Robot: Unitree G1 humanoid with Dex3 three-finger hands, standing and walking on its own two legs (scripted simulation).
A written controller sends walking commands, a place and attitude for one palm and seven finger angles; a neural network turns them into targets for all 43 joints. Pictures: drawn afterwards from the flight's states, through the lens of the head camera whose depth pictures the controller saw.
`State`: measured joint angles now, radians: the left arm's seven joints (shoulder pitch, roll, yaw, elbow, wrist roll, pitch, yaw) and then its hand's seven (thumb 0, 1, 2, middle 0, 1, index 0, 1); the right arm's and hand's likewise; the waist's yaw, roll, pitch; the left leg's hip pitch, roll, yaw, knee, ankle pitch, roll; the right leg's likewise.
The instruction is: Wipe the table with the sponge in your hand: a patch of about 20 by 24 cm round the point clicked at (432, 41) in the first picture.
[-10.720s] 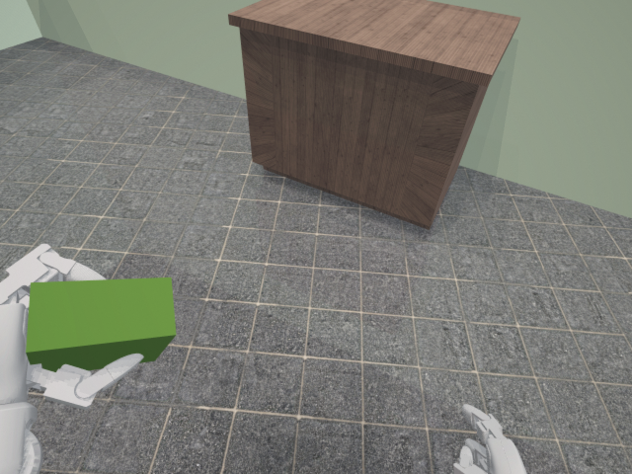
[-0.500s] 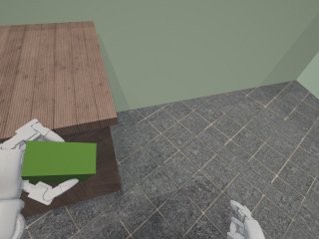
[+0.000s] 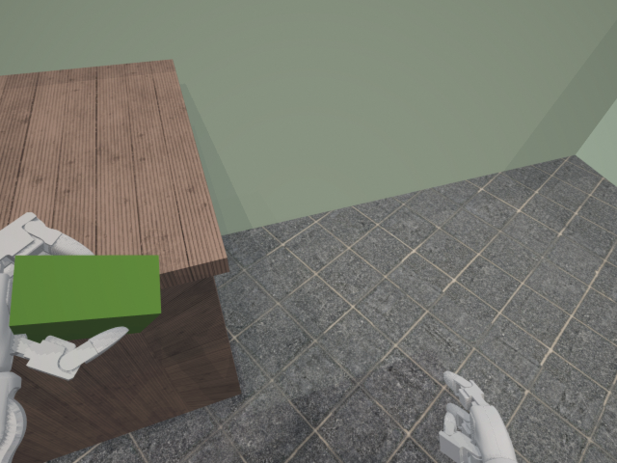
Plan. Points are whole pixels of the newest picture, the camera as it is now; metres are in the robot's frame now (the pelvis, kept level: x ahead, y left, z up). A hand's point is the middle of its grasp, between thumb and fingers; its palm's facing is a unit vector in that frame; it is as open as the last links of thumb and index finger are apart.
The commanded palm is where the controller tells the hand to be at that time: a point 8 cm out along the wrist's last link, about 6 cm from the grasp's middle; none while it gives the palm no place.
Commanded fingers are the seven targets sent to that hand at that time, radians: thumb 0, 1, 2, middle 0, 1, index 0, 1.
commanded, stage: shuffle to correct the standing spot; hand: left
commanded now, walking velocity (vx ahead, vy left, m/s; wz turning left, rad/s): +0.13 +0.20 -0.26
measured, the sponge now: (108, 299) +0.23 +0.23 +0.15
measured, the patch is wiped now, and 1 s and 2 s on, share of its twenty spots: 0.00 0.00 0.00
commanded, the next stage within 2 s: come to a stop and stand still in 1.16 s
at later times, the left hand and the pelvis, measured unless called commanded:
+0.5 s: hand (98, 270) +0.24 +0.23 +0.18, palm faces +0.31 -0.86 -0.40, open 10.0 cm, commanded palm +0.19 +0.29 +0.19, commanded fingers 0.00 0.10 1.30 -1.20 -1.60 -1.20 -1.60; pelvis +0.01 +0.02 -0.01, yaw -4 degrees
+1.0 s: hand (1, 241) +0.26 +0.33 +0.18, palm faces +0.32 -0.83 -0.45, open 10.0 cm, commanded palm +0.21 +0.39 +0.19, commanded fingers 0.00 0.10 1.30 -1.20 -1.60 -1.20 -1.60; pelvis +0.03 +0.12 -0.01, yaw -4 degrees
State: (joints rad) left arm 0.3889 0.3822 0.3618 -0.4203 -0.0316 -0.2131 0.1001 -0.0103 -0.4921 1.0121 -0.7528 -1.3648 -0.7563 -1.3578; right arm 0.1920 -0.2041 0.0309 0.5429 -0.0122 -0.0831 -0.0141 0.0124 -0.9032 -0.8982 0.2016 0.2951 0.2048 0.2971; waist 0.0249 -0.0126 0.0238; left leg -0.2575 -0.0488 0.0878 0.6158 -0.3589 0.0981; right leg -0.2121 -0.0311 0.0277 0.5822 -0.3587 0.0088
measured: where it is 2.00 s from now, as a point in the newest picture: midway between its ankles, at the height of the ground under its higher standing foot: outside the picture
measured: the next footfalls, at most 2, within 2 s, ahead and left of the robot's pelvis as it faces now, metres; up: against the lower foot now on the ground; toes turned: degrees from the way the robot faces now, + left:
right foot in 0.40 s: +0.04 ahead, -0.09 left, +0.00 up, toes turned -11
left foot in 0.76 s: +0.13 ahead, +0.25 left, +0.00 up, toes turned +0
